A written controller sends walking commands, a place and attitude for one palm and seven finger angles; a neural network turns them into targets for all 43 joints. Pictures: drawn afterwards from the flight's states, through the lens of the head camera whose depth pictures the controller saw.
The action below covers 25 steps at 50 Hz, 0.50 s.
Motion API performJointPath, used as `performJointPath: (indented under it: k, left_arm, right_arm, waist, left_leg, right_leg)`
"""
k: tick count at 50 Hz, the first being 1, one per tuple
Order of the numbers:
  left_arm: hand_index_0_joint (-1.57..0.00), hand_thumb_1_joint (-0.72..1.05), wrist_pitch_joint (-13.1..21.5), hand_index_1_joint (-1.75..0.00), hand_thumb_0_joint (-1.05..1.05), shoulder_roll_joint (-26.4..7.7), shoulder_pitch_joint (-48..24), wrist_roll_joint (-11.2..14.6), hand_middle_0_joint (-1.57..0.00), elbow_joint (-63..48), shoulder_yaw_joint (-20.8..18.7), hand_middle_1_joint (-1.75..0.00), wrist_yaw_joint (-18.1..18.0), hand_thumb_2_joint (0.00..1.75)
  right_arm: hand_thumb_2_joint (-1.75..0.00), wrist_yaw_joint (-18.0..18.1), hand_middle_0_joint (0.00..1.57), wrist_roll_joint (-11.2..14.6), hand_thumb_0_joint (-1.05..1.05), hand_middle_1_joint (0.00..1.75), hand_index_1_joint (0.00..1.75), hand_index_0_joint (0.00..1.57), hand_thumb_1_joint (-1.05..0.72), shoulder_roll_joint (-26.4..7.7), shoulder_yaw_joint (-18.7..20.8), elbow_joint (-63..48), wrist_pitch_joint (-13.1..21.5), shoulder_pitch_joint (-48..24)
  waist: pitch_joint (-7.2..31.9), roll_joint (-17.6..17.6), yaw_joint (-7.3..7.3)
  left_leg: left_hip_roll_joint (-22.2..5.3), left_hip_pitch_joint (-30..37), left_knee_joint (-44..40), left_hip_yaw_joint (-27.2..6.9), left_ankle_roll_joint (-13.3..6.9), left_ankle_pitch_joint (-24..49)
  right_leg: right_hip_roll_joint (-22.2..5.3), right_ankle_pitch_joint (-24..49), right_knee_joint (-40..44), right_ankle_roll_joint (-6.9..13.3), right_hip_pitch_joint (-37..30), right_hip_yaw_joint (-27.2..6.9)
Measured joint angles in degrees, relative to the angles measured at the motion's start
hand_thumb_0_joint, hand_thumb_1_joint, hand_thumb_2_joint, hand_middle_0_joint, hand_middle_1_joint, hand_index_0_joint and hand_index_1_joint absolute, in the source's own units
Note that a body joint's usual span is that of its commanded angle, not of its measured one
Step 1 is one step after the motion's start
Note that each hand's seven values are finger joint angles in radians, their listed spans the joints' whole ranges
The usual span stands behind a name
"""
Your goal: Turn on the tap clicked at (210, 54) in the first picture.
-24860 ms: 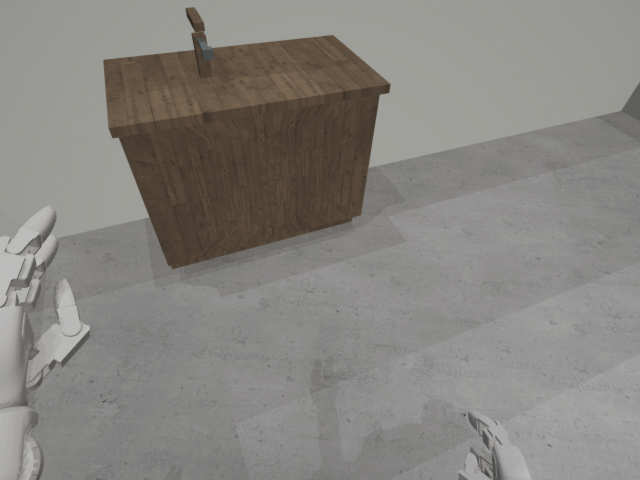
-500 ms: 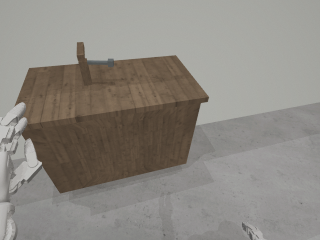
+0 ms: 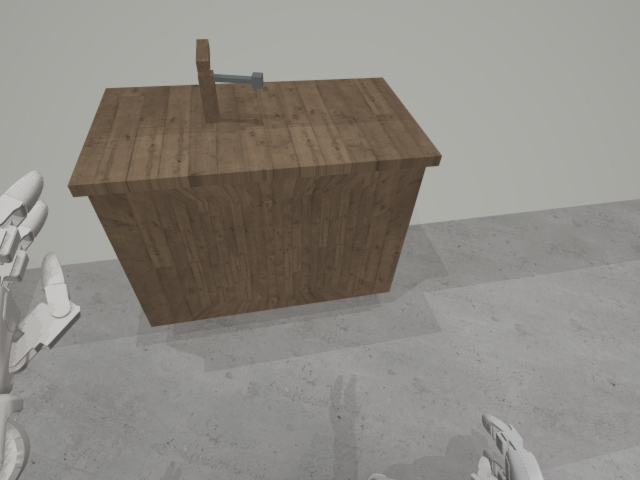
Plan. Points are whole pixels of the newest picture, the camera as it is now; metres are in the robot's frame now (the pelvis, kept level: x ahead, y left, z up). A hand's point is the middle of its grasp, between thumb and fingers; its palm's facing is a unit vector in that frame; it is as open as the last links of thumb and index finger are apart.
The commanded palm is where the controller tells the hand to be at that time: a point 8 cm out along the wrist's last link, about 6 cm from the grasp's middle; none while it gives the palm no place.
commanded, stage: stop stepping back and stand still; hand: left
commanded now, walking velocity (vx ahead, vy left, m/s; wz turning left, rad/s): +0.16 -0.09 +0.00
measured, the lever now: (257, 80) +0.95 +0.21 +0.07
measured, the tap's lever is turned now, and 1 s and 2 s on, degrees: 76 76 76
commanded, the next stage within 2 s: stand and check the lever's angle in 0.38 s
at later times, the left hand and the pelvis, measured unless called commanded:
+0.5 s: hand (101, 301) +0.21 +0.20 +0.21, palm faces +0.39 -0.84 -0.38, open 7.4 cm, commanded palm +0.15 +0.25 +0.21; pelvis -0.01 -0.03 +0.00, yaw -1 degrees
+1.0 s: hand (104, 286) +0.24 +0.22 +0.19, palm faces +0.40 -0.85 -0.34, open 7.4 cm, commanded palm +0.18 +0.26 +0.21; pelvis +0.02 -0.02 +0.03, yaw +0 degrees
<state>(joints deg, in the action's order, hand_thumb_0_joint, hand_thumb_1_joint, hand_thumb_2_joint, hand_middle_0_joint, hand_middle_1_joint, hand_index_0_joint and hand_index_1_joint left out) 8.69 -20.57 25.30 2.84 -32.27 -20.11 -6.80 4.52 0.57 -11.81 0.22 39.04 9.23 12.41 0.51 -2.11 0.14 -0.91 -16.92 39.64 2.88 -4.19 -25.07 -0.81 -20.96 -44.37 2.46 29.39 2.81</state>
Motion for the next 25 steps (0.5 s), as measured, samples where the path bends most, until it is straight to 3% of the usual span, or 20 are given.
performJointPath:
  k: [2,5,7,11,14,16,18,20,22,23,25]
  left_arm:
    - [-0.21,0.88,1.1,-0.31,0.02,-1.5,-2.0,-0.8,-0.21,1.6,-1.4,-0.3,-0.7,0.89]
    - [-0.21,0.89,1.8,-0.31,0.02,-2.4,-3.0,-1.0,-0.21,5.9,-2.6,-0.3,-1.0,0.89]
    - [-0.21,0.89,1.7,-0.31,0.01,-1.5,-2.3,-0.6,-0.21,7.6,-2.5,-0.3,-1.0,0.89]
    - [-0.21,0.89,0.6,-0.3,0.01,0.5,1.6,-0.4,-0.2,6.7,-1.4,-0.3,-1.0,0.89]
    - [-0.2,0.89,0.4,-0.3,0.02,-0.5,2.1,-0.9,-0.2,4.6,-0.7,-0.3,-1.1,0.89]
    - [-0.21,0.89,0.4,-0.3,0.02,1.1,-0.3,-0.6,-0.2,4.4,1.0,-0.3,-0.5,0.89]
    - [-0.21,0.89,0.2,-0.3,0.02,1.7,-1.0,-0.1,-0.21,3.3,1.7,-0.3,-0.2,0.89]
    - [-0.21,0.89,0.3,-0.31,0.02,0.9,0.0,0.3,-0.21,1.2,0.7,-0.3,-0.4,0.89]
    - [-0.21,0.89,0.8,-0.31,0.02,0.0,1.3,0.6,-0.21,-1.1,-0.5,-0.3,-1.1,0.89]
    - [-0.21,0.89,1.3,-0.31,0.02,-0.5,1.5,0.8,-0.21,-2.0,-1.0,-0.3,-1.4,0.89]
    - [-0.21,0.89,2.1,-0.31,0.02,-1.9,0.7,0.8,-0.21,-1.2,-2.4,-0.3,-1.9,0.89]
  right_arm:
    - [-0.89,0.0,0.2,0.1,0.02,0.3,0.3,0.2,-0.9,1.2,0.2,-0.8,0.6,-0.6]
    - [-0.89,-1.4,0.2,0.8,0.01,0.3,0.3,0.2,-0.9,2.4,-0.2,-0.9,1.0,0.7]
    - [-0.89,-1.9,0.2,1.0,0.01,0.3,0.3,0.2,-0.9,2.6,-0.5,-0.6,0.1,1.8]
    - [-0.89,-1.7,0.21,0.4,0.01,0.3,0.3,0.2,-0.9,2.4,-1.1,-1.3,-1.5,4.2]
    - [-0.89,-1.4,0.21,0.2,0.01,0.3,0.3,0.2,-0.9,2.0,-0.9,-2.1,-2.0,5.0]
    - [-0.89,-1.3,0.21,0.4,0.01,0.3,0.3,0.2,-0.9,0.4,0.0,0.0,-2.9,2.7]
    - [-0.89,-1.4,0.21,0.8,0.02,0.3,0.3,0.2,-0.9,-0.3,0.8,1.7,-3.7,1.3]
    - [-0.89,-1.2,0.21,0.9,0.02,0.3,0.3,0.2,-0.9,-0.3,1.0,1.4,-4.3,0.5]
    - [-0.89,-0.7,0.21,0.7,0.02,0.3,0.3,0.2,-0.9,-0.9,1.1,-0.4,-4.1,0.6]
    - [-0.89,-0.3,0.21,0.5,0.02,0.3,0.3,0.2,-0.9,-1.5,1.4,-1.6,-3.7,0.6]
    - [-0.89,0.1,0.2,0.5,0.02,0.3,0.3,0.2,-0.9,-0.6,1.9,-1.9,-3.1,-0.5]
  waist:
    - [-1.1,-1.6,0.24]
    - [0.4,-0.7,1.78]
    - [1.3,1.2,2.21]
    - [1.4,4.0,1.45]
    - [0.6,3.6,0.68]
    - [-2.2,5.5,0.13]
    - [-3.6,4.9,-0.1]
    - [-3.9,3.0,0.08]
    - [-3.7,2.2,0.77]
    - [-3.5,2.9,1.2]
    - [-4.0,1.4,1.25]
  left_leg:
    - [0.9,0.3,-0.1,1.2,1.5,2.7]
    - [0.8,1.1,-3.7,0.3,1.9,6.9]
    - [-0.6,1.6,-6.4,-0.7,2.1,8.5]
    - [-3.3,2.0,-8.7,-1.2,3.5,9.8]
    - [-3.1,-3.1,1.3,-2.0,2.8,4.0]
    - [-2.7,-8.0,14.7,-4.8,2.9,2.4]
    - [-1.6,-10.2,21.1,-4.8,3.1,3.1]
    - [-1.7,-8.7,16.2,-3.1,2.7,3.8]
    - [-2.1,-4.2,3.9,-2.6,2.2,4.3]
    - [-2.5,-3.2,-0.1,-3.4,2.8,6.0]
    - [-1.8,-3.0,0.5,-2.5,4.8,7.4]
  right_leg:
    - [0.7,-3.5,-14.2,-1.0,3.6,-3.0]
    - [1.5,-1.7,-29.3,-1.7,6.6,-3.5]
    - [1.0,0.2,-25.7,-1.8,5.1,-2.0]
    - [-0.2,-0.2,-3.2,-1.8,-4.9,0.9]
    - [-0.5,2.2,11.4,0.0,-12.5,0.3]
    - [0.6,4.5,8.8,-0.9,-11.7,1.2]
    - [0.5,4.6,8.1,-1.5,-12.0,1.1]
    - [-0.1,4.3,7.8,-1.7,-12.0,0.1]
    - [-0.4,3.0,5.8,-1.7,-11.2,-0.3]
    - [-0.1,0.9,3.6,-1.7,-10.2,0.0]
    - [0.2,-4.4,-2.4,-2.0,-8.3,-2.2]
